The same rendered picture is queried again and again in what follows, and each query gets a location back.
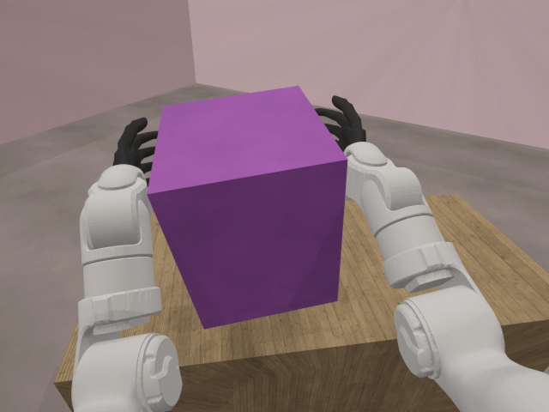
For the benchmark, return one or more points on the carton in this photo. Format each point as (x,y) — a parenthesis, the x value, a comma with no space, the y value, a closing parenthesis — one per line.
(249,191)

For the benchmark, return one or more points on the robot left forearm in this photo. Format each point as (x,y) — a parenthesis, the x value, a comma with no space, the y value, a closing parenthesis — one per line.
(116,252)

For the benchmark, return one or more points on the right robot hand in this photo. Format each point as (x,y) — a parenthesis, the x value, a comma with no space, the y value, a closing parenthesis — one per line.
(350,130)

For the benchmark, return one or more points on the robot right upper arm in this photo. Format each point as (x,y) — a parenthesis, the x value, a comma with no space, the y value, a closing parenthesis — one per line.
(450,336)

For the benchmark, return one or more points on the robot right forearm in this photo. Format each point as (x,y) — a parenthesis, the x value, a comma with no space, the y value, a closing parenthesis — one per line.
(416,256)

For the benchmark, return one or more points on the robot left upper arm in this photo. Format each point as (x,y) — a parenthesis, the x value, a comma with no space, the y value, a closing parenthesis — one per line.
(131,374)

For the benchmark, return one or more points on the left robot hand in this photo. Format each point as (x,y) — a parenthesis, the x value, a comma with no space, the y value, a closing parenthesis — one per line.
(128,152)

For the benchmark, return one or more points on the pedestal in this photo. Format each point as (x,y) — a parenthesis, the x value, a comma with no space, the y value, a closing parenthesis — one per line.
(341,356)

